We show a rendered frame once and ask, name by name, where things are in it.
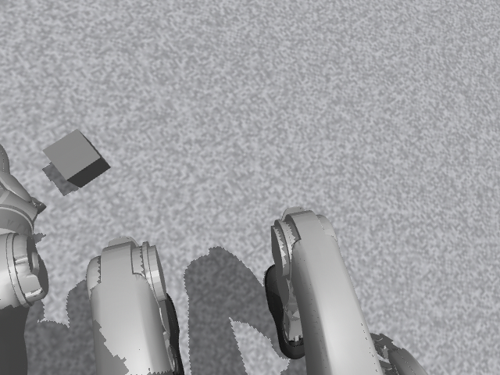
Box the left robot hand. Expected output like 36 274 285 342
0 145 46 214

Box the right robot foot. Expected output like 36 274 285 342
265 264 305 359

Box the cube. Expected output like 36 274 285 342
42 129 111 188

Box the left robot foot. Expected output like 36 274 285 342
165 293 184 375

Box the right robot hand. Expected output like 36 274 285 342
370 333 428 375

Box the left robot arm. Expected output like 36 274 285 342
0 171 48 375

